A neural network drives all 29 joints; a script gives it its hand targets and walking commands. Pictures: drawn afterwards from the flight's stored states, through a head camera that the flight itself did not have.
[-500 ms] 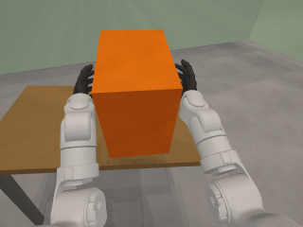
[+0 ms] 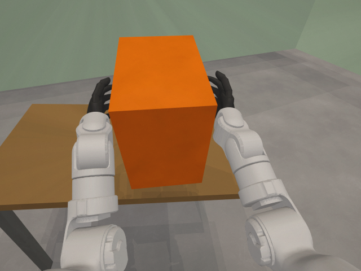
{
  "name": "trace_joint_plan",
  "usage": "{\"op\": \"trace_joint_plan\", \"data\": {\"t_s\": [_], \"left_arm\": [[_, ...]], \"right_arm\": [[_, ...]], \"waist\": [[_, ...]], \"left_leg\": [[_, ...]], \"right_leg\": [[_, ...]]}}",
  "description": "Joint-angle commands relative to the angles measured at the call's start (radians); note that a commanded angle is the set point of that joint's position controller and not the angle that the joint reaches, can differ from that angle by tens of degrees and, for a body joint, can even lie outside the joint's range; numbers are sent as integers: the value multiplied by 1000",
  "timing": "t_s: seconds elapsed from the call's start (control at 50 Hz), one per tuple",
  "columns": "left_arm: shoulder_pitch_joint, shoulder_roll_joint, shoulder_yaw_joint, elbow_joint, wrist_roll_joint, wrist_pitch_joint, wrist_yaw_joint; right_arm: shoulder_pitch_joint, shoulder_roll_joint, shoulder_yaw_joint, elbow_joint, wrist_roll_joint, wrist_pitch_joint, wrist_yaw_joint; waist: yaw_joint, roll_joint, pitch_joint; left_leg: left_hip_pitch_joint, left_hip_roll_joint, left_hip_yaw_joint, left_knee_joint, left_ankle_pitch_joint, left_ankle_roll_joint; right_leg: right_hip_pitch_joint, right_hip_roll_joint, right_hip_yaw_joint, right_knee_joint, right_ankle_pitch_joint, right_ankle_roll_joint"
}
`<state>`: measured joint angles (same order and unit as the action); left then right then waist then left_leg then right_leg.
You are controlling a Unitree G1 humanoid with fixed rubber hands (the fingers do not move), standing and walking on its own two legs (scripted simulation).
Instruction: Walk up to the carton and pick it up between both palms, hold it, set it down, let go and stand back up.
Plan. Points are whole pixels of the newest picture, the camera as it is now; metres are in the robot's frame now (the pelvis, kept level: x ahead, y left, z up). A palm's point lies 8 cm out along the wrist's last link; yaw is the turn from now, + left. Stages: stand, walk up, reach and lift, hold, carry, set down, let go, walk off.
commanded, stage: hold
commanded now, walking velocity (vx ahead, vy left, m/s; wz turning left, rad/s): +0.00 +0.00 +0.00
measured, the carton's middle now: (162, 112) +0.41 +0.01 +0.19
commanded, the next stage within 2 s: none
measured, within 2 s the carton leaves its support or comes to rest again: neither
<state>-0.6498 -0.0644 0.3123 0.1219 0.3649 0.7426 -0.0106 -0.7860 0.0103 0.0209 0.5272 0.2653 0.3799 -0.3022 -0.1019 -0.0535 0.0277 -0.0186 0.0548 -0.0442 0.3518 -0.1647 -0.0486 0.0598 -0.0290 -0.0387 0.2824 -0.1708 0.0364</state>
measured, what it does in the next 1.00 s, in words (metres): stands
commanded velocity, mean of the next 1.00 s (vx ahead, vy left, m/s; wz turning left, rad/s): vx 0.00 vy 0.00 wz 0.00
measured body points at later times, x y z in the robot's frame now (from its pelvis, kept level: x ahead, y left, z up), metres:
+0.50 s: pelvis +0.00 +0.00 +0.00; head -0.06 +0.03 +0.45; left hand +0.37 +0.14 +0.21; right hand +0.37 -0.12 +0.22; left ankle +0.03 +0.15 -0.75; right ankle +0.00 -0.14 -0.75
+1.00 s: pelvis +0.00 +0.00 +0.00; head -0.06 +0.03 +0.45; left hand +0.37 +0.15 +0.21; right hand +0.38 -0.11 +0.23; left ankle +0.03 +0.15 -0.75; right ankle +0.00 -0.14 -0.75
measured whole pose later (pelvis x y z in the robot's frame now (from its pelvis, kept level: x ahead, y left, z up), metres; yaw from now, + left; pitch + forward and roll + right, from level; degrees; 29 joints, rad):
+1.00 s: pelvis +0.00 +0.00 +0.00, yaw +0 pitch -10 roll -1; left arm -0.65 -0.06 0.31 0.13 0.36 0.74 -0.01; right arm -0.79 0.01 0.02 0.54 0.27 0.37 -0.30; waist -0.10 -0.06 0.03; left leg -0.03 0.05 -0.05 0.35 -0.16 -0.05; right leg 0.06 -0.03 -0.04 0.28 -0.17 0.04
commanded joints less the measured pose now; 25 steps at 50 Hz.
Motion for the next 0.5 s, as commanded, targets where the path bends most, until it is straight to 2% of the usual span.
{"op": "trace_joint_plan", "data": {"t_s": [0.0,0.02,0.04,0.06,0.08,0.1,0.12,0.14,0.16,0.18,0.2,0.22,0.24,0.26,0.28,0.32,0.34,0.4,0.42,0.44,0.46,0.48], "left_arm": [[-751,-588,-513,-121,-175,-79,-144],[-759,-595,-528,-128,-183,-83,-144],[-723,-581,-509,-89,-165,-73,-145],[-738,-578,-507,-69,-169,-71,-150],[-751,-586,-503,-99,-171,-77,-152],[-758,-603,-528,-115,-187,-82,-146],[-753,-588,-516,-120,-182,-85,-141],[-759,-610,-544,-134,-198,-86,-138],[-736,-586,-526,-112,-187,-84,-137],[-734,-583,-519,-137,-181,-88,-138],[-742,-594,-545,-153,-193,-90,-137],[-722,-606,-540,-156,-184,-82,-135],[-726,-572,-516,-122,-171,-76,-138],[-722,-568,-493,-74,-156,-71,-144],[-744,-571,-498,-118,-163,-77,-148],[-746,-593,-543,-164,-187,-82,-145],[-736,-576,-520,-126,-180,-78,-143],[-742,-590,-519,-102,-179,-84,-146],[-730,-595,-526,-102,-178,-80,-145],[-745,-585,-531,-124,-186,-83,-145],[-736,-577,-524,-99,-179,-83,-144],[-754,-590,-524,-114,-180,-87,-144]], "right_arm": [[-705,598,350,-266,73,-53,105],[-681,603,338,-252,74,-52,105],[-683,586,332,-247,71,-48,105],[-691,580,321,-228,60,-48,105],[-705,603,335,-257,67,-56,109],[-730,610,347,-296,76,-66,109],[-729,607,354,-288,83,-66,108],[-736,604,362,-314,82,-73,107],[-721,598,363,-294,78,-66,104],[-719,607,367,-295,76,-66,106],[-711,609,371,-315,82,-70,105],[-694,592,369,-314,92,-67,104],[-690,585,352,-274,83,-56,103],[-696,590,349,-263,68,-51,104],[-698,606,339,-260,66,-60,108],[-693,610,355,-296,83,-69,105],[-706,591,362,-297,79,-64,104],[-717,606,350,-303,69,-68,101],[-721,607,354,-316,69,-72,102],[-691,603,347,-293,62,-67,100],[-715,600,350,-300,74,-66,103],[-722,616,352,-297,68,-68,105]], "waist": [[-13,84,-410],[-31,103,-415],[-25,103,-366],[-27,78,-352],[-13,86,-401],[-16,95,-430],[-1,89,-431],[-15,100,-466],[-12,86,-426],[-2,68,-441],[-15,79,-466],[-8,115,-471],[-13,86,-400],[1,76,-360],[-4,84,-378],[-18,108,-462],[-4,91,-426],[-14,77,-413],[-11,92,-414],[-32,87,-422],[-13,85,-406],[-15,82,-424]], "left_leg": [[160,-107,65,-11,243,-3],[150,-109,66,-13,245,-7],[145,-110,70,-19,225,-3],[132,-110,73,-25,199,1],[138,-110,69,-26,200,4],[156,-111,70,-15,250,-2],[166,-110,69,-6,273,-3],[174,-113,69,6,311,-10],[161,-110,68,5,294,-7],[166,-113,64,1,296,0],[169,-112,63,7,304,-6],[182,-110,65,5,321,-14],[165,-107,68,-3,277,-7],[133,-113,71,-17,223,4],[129,-109,75,-22,202,3],[167,-113,68,-4,281,-6],[160,-109,70,-8,258,-3],[145,-109,69,-10,240,4],[140,-110,69,-10,241,2],[142,-110,71,-8,244,2],[153,-109,72,-7,237,2],[146,-112,73,-10,229,2]], "right_leg": [[12,107,-48,-28,150,30],[16,106,-47,-29,160,27],[-2,100,-43,-35,137,31],[-3,100,-46,-37,105,28],[3,99,-47,-27,123,32],[10,101,-47,-27,159,32],[6,106,-46,-23,170,33],[19,110,-47,-20,195,27],[21,110,-47,-24,192,32],[28,110,-43,-24,197,31],[27,110,-47,-21,212,31],[31,112,-50,-15,217,32],[8,108,-51,-33,175,33],[2,103,-41,-33,132,33],[5,106,-47,-30,119,30],[29,103,-41,-21,194,30],[12,104,-47,-24,177,33],[21,102,-40,-33,166,32],[18,99,-42,-31,168,34],[13,104,-40,-27,170,33],[9,102,-44,-33,154,32],[21,102,-43,-32,156,33]]}}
